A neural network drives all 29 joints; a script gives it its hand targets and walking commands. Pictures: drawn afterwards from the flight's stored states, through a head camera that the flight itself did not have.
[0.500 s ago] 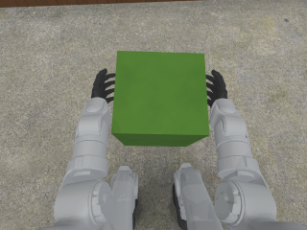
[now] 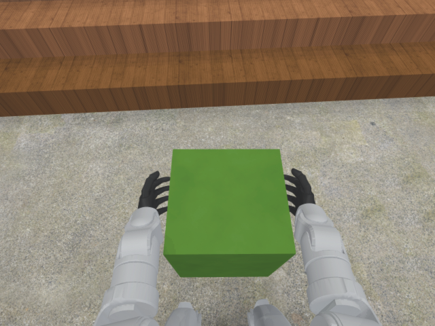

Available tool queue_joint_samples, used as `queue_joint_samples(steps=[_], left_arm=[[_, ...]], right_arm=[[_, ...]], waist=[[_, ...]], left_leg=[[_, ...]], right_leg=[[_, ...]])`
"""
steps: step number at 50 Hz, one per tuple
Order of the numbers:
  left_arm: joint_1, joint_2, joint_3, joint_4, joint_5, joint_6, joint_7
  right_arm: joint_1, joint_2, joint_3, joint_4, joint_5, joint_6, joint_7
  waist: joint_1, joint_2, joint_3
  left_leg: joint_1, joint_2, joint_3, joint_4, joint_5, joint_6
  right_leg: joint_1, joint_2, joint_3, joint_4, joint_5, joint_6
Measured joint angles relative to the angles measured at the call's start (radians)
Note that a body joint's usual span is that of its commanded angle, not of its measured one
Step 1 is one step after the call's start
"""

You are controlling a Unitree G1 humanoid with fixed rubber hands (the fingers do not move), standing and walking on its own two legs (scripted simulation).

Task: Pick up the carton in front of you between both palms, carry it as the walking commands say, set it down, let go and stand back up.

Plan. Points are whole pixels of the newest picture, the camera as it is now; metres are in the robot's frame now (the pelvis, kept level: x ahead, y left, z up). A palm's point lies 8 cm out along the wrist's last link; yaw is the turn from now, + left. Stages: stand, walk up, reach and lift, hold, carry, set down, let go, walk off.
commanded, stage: reach and lift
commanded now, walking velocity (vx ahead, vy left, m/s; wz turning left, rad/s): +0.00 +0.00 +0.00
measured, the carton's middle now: (225, 219) +0.36 -0.01 -0.09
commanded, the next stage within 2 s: hold in 1.42 s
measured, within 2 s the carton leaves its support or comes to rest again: neither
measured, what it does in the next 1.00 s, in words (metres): rises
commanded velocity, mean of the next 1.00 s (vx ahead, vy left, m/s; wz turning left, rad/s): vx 0.00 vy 0.00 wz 0.00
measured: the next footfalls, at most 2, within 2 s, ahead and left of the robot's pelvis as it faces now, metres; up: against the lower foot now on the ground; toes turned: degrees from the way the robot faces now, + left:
none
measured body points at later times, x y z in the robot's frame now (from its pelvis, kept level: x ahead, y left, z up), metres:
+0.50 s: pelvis +0.02 +0.00 +0.08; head -0.01 +0.00 +0.53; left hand +0.33 +0.15 +0.10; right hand +0.33 -0.16 +0.10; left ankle +0.05 +0.12 -0.66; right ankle +0.04 -0.13 -0.66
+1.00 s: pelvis +0.02 +0.00 +0.09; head +0.00 +0.00 +0.54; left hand +0.33 +0.15 +0.11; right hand +0.33 -0.15 +0.11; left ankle +0.05 +0.12 -0.66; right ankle +0.04 -0.13 -0.66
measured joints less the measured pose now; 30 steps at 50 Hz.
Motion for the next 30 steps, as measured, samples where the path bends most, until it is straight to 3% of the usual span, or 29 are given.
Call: queue_joint_samples(steps=[9,20,30], left_arm=[[0.119,-0.018,-0.029,-0.062,0.009,0.048,-0.01],[0.221,-0.039,-0.063,-0.191,0.031,0.179,-0.026],[0.162,-0.054,-0.014,-0.174,0.104,0.254,-0.059]], right_arm=[[0.111,0.019,0.038,-0.051,-0.01,0.045,0.006],[0.203,0.032,0.089,-0.162,-0.03,0.171,0.021],[0.141,0.049,0.037,-0.14,-0.103,0.243,0.052]], waist=[[0.01,-0.005,0.047],[0.017,-0.006,0.119],[0.017,-0.004,0.195]], left_leg=[[0.328,0.009,-0.002,-0.238,0.063,0.001],[0.713,0.016,-0.006,-0.509,0.152,0.002],[0.836,0.018,-0.006,-0.573,0.186,0.004]], right_leg=[[0.326,-0.004,0.005,-0.237,0.064,-0.007],[0.71,-0.012,0.007,-0.507,0.153,-0.01],[0.833,-0.014,0.008,-0.571,0.188,-0.012]])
